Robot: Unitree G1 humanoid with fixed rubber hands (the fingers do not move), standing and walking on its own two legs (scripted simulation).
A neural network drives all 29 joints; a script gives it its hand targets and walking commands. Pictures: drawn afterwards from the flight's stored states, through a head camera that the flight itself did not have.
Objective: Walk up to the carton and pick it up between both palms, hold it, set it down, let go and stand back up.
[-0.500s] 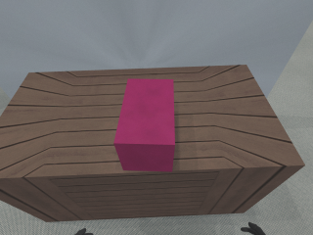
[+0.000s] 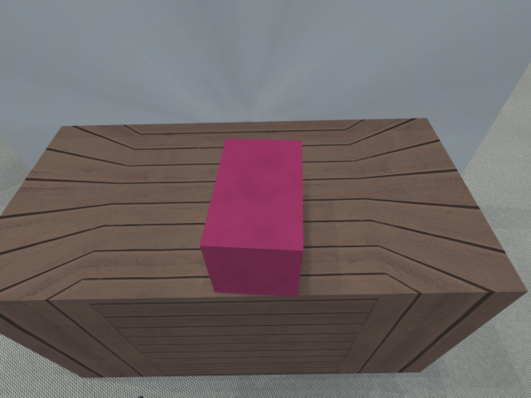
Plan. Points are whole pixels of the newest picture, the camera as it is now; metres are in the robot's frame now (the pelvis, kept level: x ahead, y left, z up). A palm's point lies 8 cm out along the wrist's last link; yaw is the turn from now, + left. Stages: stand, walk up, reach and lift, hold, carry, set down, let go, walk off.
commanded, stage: walk up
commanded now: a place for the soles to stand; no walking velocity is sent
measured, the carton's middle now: (259, 213) +0.46 +0.03 -0.05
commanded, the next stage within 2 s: reach and lift in 1.26 s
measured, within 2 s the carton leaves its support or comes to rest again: neither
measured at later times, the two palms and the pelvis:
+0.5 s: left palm out of the picture +0.08 +0.28 -0.11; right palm out of the picture +0.13 -0.23 -0.11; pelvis +0.03 +0.01 -0.01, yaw +6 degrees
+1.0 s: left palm out of the picture +0.01 +0.27 -0.11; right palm (427, 388) +0.15 -0.23 -0.11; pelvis +0.02 +0.00 +0.00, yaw +11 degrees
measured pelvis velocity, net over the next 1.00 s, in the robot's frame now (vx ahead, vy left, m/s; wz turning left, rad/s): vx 0.02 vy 0.00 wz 0.20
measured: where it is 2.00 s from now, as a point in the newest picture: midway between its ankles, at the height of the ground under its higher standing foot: outside the picture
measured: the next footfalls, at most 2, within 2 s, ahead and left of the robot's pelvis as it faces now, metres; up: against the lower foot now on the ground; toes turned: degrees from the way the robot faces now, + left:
none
